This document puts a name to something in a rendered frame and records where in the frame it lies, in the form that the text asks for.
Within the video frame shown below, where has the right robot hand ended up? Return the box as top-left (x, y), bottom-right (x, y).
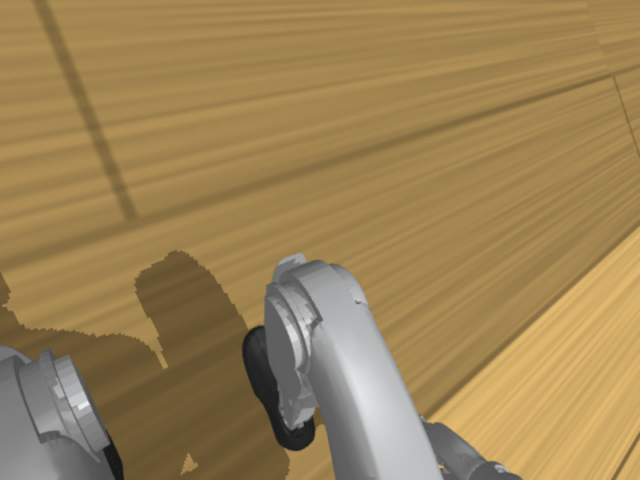
top-left (419, 414), bottom-right (488, 480)

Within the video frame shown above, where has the right robot foot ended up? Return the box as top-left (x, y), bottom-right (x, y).
top-left (242, 326), bottom-right (315, 451)

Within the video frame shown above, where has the left robot foot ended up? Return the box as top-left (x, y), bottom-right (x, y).
top-left (103, 428), bottom-right (124, 480)

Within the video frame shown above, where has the right robot arm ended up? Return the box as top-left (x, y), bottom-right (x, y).
top-left (469, 461), bottom-right (523, 480)

